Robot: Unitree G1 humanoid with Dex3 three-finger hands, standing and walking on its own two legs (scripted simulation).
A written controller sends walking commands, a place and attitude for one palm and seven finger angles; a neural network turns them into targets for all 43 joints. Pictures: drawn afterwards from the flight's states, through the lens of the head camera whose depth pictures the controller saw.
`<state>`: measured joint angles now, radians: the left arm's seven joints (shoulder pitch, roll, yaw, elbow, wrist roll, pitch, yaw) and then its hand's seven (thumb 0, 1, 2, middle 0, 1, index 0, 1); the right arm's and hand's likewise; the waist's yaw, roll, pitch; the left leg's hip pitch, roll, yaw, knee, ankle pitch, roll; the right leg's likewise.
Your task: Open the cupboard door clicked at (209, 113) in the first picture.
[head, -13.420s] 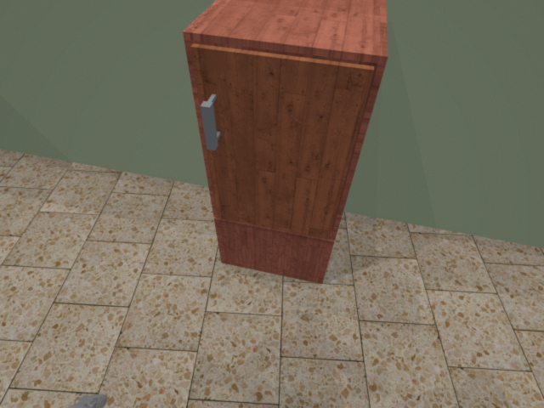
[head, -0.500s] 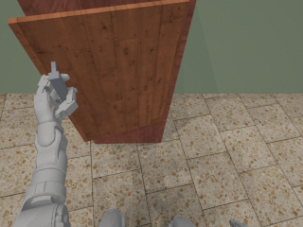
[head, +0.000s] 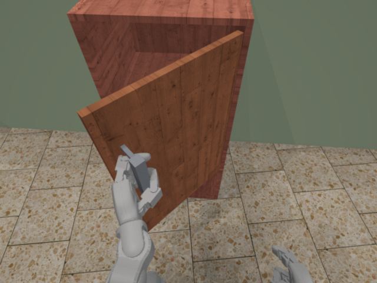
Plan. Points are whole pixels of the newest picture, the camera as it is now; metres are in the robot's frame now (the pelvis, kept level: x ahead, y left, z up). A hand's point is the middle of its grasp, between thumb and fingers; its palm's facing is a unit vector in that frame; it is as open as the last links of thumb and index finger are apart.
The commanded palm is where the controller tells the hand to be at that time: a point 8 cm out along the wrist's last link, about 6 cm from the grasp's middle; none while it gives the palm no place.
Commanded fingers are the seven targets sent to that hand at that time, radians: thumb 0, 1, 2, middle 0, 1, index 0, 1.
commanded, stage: open thumb and fingers to let go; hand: left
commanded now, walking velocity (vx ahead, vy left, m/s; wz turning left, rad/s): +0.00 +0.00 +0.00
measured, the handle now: (136, 170) +0.34 +0.13 +0.06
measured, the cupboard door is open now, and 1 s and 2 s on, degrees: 48 49 51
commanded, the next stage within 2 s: slide the hand sideways off the handle in 0.86 s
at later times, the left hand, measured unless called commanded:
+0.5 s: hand (158, 186) +0.30 +0.08 +0.05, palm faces +0.34 -0.94 +0.01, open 11.3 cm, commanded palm +0.26 +0.13 +0.05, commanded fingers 0.00 -0.50 0.30 -0.28 -1.10 -0.28 -1.10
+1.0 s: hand (156, 188) +0.30 +0.08 +0.05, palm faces +0.29 -0.96 +0.00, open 14.7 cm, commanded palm +0.26 +0.12 +0.05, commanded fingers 0.00 -0.50 0.30 -0.15 -0.30 -0.15 -0.30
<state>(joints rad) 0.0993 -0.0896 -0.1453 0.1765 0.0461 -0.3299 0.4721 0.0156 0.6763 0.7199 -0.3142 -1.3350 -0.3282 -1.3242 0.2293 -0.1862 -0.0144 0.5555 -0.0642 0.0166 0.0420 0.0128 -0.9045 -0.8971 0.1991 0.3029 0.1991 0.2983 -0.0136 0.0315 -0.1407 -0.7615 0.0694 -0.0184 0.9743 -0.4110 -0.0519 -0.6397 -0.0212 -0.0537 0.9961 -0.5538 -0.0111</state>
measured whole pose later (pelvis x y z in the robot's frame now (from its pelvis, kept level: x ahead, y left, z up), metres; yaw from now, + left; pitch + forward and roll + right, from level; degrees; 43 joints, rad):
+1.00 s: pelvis -0.01 +0.01 -0.01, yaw +0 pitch +11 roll -1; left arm 0.02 -0.07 -0.19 0.23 0.08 -0.33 0.49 -0.01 -0.50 0.30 -0.41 -0.61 -0.40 -0.60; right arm 0.19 -0.17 0.00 0.57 -0.07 0.03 0.02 0.01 -0.90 -0.90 0.20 0.30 0.20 0.30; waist -0.01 0.03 -0.13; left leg -0.80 0.06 -0.03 1.01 -0.41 -0.04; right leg -0.67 -0.03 -0.06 1.02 -0.55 0.00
